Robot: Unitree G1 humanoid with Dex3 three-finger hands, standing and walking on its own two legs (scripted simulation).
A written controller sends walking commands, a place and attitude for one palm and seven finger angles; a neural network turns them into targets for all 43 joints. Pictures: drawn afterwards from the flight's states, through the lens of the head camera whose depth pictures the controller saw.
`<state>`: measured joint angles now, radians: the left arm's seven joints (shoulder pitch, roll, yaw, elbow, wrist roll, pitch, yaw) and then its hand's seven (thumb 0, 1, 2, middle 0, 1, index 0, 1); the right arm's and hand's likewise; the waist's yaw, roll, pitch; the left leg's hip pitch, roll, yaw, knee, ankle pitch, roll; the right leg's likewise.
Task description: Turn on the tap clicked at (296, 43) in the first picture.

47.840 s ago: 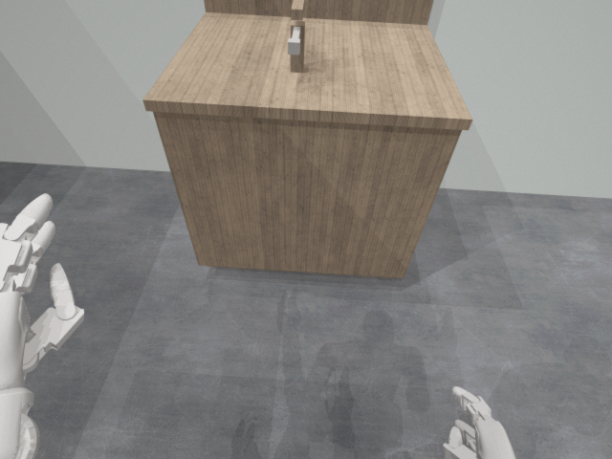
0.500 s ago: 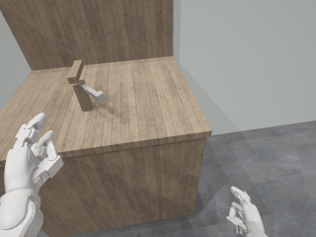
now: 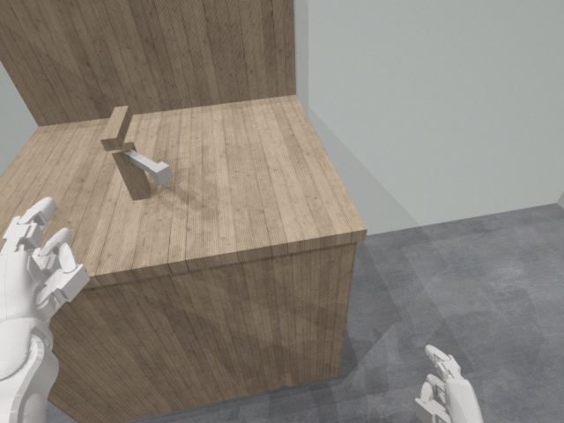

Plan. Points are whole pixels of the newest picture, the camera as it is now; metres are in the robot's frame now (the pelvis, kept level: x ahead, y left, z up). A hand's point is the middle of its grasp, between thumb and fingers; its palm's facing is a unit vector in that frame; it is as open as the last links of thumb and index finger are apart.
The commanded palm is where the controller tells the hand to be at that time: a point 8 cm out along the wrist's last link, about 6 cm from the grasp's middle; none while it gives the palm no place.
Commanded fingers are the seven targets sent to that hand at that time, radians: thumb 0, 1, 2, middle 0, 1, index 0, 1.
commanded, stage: reach beside the lever's end, fingers flat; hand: left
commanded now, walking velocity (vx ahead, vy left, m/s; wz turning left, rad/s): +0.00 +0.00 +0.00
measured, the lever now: (161, 173) +0.47 +0.30 +0.13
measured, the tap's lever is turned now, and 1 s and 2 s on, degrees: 40 40 40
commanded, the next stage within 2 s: none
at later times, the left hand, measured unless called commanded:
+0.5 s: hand (77, 238) +0.28 +0.33 +0.16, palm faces +0.55 -0.83 -0.08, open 7.5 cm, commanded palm +0.24 +0.37 +0.16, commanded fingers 0.00 0.90 0.90 -0.18 -0.23 -0.18 -0.23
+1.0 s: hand (72, 217) +0.33 +0.38 +0.14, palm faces +0.58 -0.81 -0.09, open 7.7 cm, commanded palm +0.29 +0.42 +0.14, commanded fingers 0.00 0.90 0.90 -0.16 -0.17 -0.16 -0.17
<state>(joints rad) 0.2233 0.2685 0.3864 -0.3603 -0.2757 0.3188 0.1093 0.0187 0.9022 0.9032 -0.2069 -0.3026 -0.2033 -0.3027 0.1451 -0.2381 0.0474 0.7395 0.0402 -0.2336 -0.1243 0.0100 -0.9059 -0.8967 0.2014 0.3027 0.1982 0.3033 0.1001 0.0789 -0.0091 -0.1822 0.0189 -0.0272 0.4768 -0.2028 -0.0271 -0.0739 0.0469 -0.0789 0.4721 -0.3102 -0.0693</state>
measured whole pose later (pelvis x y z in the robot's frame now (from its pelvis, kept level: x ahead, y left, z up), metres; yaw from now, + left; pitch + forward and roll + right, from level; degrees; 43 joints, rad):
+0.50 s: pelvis +0.00 +0.02 +0.00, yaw +0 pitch -2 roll +0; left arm -0.04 0.35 0.46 0.02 -0.25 0.23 0.07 0.02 0.90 0.90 -0.19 -0.26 -0.19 -0.26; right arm 0.17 -0.25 0.04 0.74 0.05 -0.21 -0.14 0.01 -0.91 -0.90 0.20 0.30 0.20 0.30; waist 0.07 0.06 -0.01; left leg -0.26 0.00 -0.01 0.50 -0.21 -0.01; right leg -0.15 0.03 -0.07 0.50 -0.32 -0.05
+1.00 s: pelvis +0.01 +0.02 -0.01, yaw -1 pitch +2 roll -1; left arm -0.28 0.49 0.58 0.45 -0.19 0.10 -0.01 0.02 0.90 0.90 -0.17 -0.19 -0.17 -0.19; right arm 0.26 -0.28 0.02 0.73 0.04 -0.17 -0.13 0.01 -0.91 -0.90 0.20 0.30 0.20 0.30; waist 0.02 0.04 -0.04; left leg -0.37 0.01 -0.01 0.57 -0.24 0.00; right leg -0.26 0.03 -0.06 0.55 -0.33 -0.04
